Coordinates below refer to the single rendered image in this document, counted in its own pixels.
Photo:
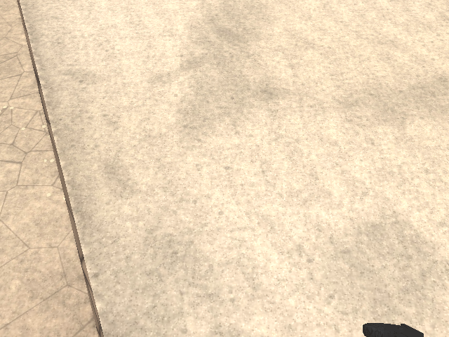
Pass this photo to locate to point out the right robot hand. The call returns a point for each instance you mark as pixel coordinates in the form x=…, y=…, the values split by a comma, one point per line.
x=390, y=330

